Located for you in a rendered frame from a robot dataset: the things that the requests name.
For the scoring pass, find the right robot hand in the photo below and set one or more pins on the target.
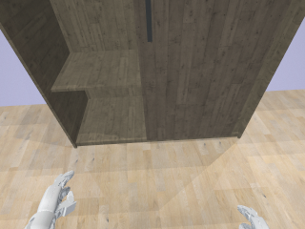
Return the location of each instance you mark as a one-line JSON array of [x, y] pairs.
[[252, 216]]

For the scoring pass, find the left robot hand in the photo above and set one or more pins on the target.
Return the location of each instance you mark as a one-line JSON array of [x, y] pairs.
[[52, 198]]

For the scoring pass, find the left robot forearm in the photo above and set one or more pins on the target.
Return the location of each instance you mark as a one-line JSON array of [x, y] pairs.
[[42, 220]]

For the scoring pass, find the wardrobe door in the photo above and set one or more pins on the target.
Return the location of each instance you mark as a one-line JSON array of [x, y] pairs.
[[287, 20], [202, 63]]

